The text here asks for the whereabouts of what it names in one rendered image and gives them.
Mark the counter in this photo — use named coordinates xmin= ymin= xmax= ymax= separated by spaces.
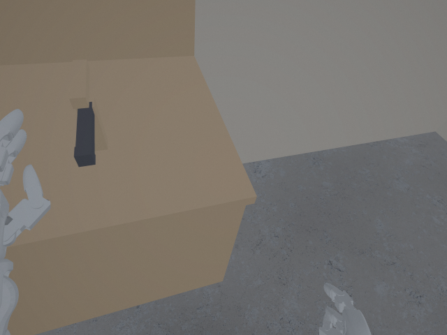
xmin=0 ymin=0 xmax=257 ymax=335

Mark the tap lever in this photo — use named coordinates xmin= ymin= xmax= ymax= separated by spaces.
xmin=74 ymin=102 xmax=96 ymax=167

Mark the left robot hand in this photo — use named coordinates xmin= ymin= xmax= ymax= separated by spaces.
xmin=0 ymin=109 xmax=50 ymax=259

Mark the left robot forearm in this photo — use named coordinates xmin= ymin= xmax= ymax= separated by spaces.
xmin=0 ymin=259 xmax=19 ymax=335

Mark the right robot hand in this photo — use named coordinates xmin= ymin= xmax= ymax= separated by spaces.
xmin=319 ymin=283 xmax=371 ymax=335

